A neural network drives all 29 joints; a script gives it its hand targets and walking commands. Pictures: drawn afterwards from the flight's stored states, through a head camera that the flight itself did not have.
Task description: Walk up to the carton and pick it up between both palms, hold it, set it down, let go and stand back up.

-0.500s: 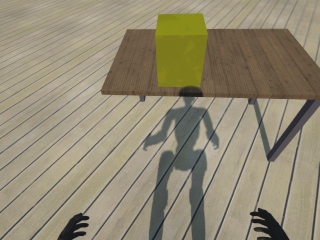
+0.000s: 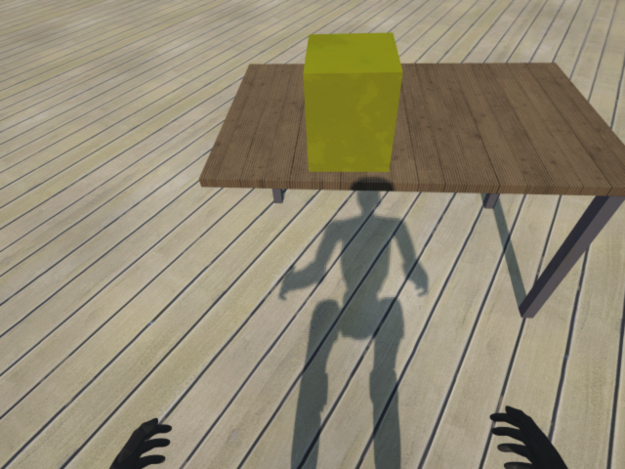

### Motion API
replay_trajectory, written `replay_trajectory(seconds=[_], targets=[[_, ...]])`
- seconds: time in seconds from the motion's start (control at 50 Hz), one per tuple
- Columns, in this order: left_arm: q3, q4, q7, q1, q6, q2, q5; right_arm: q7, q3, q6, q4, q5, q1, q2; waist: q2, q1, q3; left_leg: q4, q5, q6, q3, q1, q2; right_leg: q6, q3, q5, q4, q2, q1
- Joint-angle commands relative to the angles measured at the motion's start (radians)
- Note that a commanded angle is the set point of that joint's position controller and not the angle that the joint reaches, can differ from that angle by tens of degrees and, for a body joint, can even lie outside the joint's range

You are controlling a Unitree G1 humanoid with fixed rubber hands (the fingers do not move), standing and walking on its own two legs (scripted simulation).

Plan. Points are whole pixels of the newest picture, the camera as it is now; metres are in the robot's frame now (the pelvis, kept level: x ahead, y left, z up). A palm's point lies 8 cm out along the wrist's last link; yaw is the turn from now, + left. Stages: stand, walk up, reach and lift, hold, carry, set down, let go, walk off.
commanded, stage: stand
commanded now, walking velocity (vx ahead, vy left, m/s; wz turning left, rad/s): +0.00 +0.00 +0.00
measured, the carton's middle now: (349, 104) +0.90 -0.08 +0.01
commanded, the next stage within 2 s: none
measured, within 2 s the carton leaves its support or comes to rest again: neither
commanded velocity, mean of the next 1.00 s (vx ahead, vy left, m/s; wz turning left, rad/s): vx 0.00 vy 0.00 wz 0.00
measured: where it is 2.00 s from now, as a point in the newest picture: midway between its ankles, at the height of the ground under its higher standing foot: outside the picture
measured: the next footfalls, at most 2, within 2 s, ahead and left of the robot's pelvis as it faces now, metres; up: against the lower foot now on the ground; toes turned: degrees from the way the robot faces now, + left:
none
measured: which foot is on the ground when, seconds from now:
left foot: down 0.00-1.00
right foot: down 0.00-1.00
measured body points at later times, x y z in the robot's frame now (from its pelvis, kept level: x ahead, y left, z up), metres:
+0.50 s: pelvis -0.01 +0.00 +0.00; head +0.00 +0.00 +0.45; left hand +0.14 +0.28 -0.08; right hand +0.15 -0.26 -0.09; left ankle +0.01 +0.12 -0.72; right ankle +0.01 -0.12 -0.72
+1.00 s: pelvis -0.01 +0.00 +0.00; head -0.01 +0.00 +0.45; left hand +0.13 +0.28 -0.09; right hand +0.14 -0.26 -0.09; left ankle +0.01 +0.12 -0.72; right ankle +0.01 -0.12 -0.72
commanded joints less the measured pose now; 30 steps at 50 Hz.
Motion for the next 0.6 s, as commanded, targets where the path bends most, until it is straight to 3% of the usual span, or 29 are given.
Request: replay_trajectory(seconds=[0.0,0.04,0.08,0.1,0.12,0.14,0.18,0.22,0.24,0.28,0.3,0.34,0.38,0.42,0.5,0.52,0.54,0.56,0.58], targets=[[0.075,-0.002,0.005,-0.044,-0.045,0.21,0.022,-0.004,-0.072,-0.057,-0.01,-0.033,-0.072,-0.251,0.039,0.0,-0.05,-0.117,0.122,0.073,-0.092,0.019,0.068,-0.077,0.137,0.133,-0.166,-0.093,-0.008],[0.079,0.002,0.004,-0.047,-0.043,0.213,0.016,-0.001,-0.068,-0.055,-0.008,-0.027,-0.062,-0.247,-0.01,0.004,-0.055,-0.123,0.134,0.07,-0.1,0.006,0.077,-0.081,0.127,0.156,-0.151,-0.092,0.008],[0.077,-0.004,0.0,-0.051,-0.045,0.205,0.021,0.002,-0.072,-0.056,0.0,-0.019,-0.078,-0.255,0.011,0.007,-0.068,-0.132,0.129,0.078,-0.106,0.018,0.08,-0.079,0.131,0.136,-0.168,-0.098,0.002],[0.081,0.011,0.003,-0.046,-0.043,0.223,0.023,0.002,-0.072,-0.056,0.01,-0.023,-0.059,-0.265,0.039,-0.008,-0.065,-0.138,0.121,0.066,-0.094,0.033,0.081,-0.079,0.134,0.13,-0.169,-0.093,0.004],[0.088,0.004,0.005,-0.04,-0.041,0.223,0.015,-0.002,-0.073,-0.056,0.003,-0.026,-0.062,-0.266,0.042,0.006,-0.085,-0.14,0.163,0.08,-0.117,0.022,0.087,-0.07,0.12,0.157,-0.155,-0.083,0.032],[0.083,0.009,0.002,-0.032,-0.042,0.217,0.012,0.003,-0.073,-0.055,0.007,-0.031,-0.087,-0.265,0.035,0.021,-0.064,-0.14,0.121,0.078,-0.109,0.005,0.082,-0.071,0.109,0.144,-0.152,-0.082,0.028],[0.074,0.028,0.004,-0.016,-0.044,0.223,0.021,0.002,-0.069,-0.054,0.005,-0.022,-0.059,-0.248,0.015,-0.001,-0.073,-0.126,0.108,0.068,-0.095,0.041,0.078,-0.075,0.143,0.139,-0.163,-0.096,0.006],[0.08,0.03,0.0,-0.029,-0.041,0.235,0.02,-0.001,-0.063,-0.055,0.007,-0.021,-0.062,-0.251,0.03,-0.002,-0.043,-0.136,0.095,0.073,-0.094,0.001,0.082,-0.079,0.144,0.136,-0.182,-0.087,0.009],[0.073,0.015,0.002,-0.056,-0.044,0.216,0.016,0.001,-0.067,-0.051,0.01,-0.023,-0.079,-0.249,-0.011,0.012,-0.046,-0.133,0.089,0.072,-0.099,-0.004,0.072,-0.078,0.131,0.121,-0.172,-0.091,0.008],[0.073,0.021,0.003,-0.055,-0.048,0.204,0.019,0.0,-0.067,-0.056,0.01,-0.024,-0.064,-0.252,0.036,-0.004,-0.058,-0.129,0.123,0.07,-0.1,0.029,0.082,-0.076,0.148,0.147,-0.169,-0.097,-0.013],[0.081,0.023,0.005,-0.061,-0.05,0.235,0.027,0.002,-0.063,-0.052,0.007,-0.027,-0.068,-0.255,0.007,-0.003,-0.051,-0.131,0.131,0.074,-0.099,0.037,0.081,-0.075,0.153,0.135,-0.175,-0.094,-0.014],[0.075,0.038,0.003,-0.048,-0.043,0.214,0.018,-0.001,-0.065,-0.054,0.002,-0.031,-0.065,-0.246,0.054,0.0,-0.045,-0.145,0.119,0.081,-0.105,0.027,0.087,-0.077,0.142,0.124,-0.162,-0.091,-0.013],[0.079,0.041,0.002,-0.043,-0.041,0.226,0.028,-0.002,-0.057,-0.057,0.003,-0.028,-0.074,-0.246,0.029,0.008,-0.063,-0.161,0.116,0.082,-0.114,0.016,0.094,-0.073,0.117,0.12,-0.156,-0.083,0.022],[0.073,0.04,-0.004,-0.045,-0.04,0.207,0.02,-0.003,-0.066,-0.055,0.008,-0.028,-0.082,-0.264,0.068,0.012,-0.07,-0.152,0.135,0.073,-0.112,0.025,0.092,-0.072,0.111,0.132,-0.146,-0.079,0.012],[0.08,0.038,0.002,-0.048,-0.045,0.236,0.02,-0.002,-0.066,-0.058,0.014,-0.024,-0.063,-0.254,0.028,0.006,-0.084,-0.15,0.127,0.078,-0.114,0.021,0.09,-0.08,0.132,0.168,-0.155,-0.09,0.028],[0.077,0.046,0.003,-0.027,-0.044,0.22,0.017,0.001,-0.066,-0.058,0.013,-0.024,-0.074,-0.264,0.04,0.022,-0.073,-0.143,0.142,0.076,-0.115,0.026,0.091,-0.073,0.131,0.161,-0.151,-0.085,0.025],[0.076,0.05,0.002,-0.046,-0.039,0.219,0.009,0.003,-0.065,-0.056,0.007,-0.023,-0.079,-0.256,0.049,0.005,-0.057,-0.137,0.14,0.074,-0.099,0.026,0.084,-0.077,0.134,0.16,-0.151,-0.089,0.0],[0.074,0.035,0.007,-0.053,-0.045,0.214,0.022,0.002,-0.061,-0.057,0.012,-0.024,-0.074,-0.243,0.016,0.006,-0.08,-0.151,0.152,0.078,-0.11,0.03,0.092,-0.077,0.132,0.171,-0.161,-0.085,0.027],[0.077,0.042,0.006,-0.048,-0.048,0.223,0.019,-0.002,-0.064,-0.053,0.016,-0.021,-0.074,-0.246,0.031,0.005,-0.081,-0.137,0.184,0.076,-0.103,0.039,0.088,-0.075,0.137,0.207,-0.157,-0.091,0.024]])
